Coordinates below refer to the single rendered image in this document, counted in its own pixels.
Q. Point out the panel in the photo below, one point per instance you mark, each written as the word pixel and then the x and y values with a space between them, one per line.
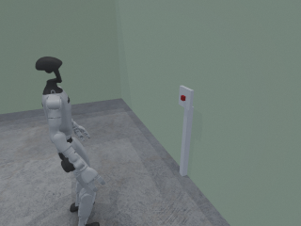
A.
pixel 186 126

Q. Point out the robot left forearm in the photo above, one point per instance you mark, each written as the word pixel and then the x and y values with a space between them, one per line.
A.
pixel 74 124

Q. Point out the left robot foot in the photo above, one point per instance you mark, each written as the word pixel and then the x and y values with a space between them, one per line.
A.
pixel 74 208

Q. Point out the robot left hand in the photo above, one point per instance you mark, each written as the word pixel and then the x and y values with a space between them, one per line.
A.
pixel 80 130

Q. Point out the robot right forearm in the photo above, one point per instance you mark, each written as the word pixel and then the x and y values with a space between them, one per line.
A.
pixel 65 147

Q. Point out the robot right hand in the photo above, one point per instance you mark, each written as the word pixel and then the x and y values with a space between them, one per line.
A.
pixel 88 175

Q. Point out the right robot thigh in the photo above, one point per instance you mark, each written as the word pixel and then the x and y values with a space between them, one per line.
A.
pixel 67 166

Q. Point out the robot right upper arm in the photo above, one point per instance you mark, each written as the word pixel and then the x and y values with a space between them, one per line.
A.
pixel 54 107

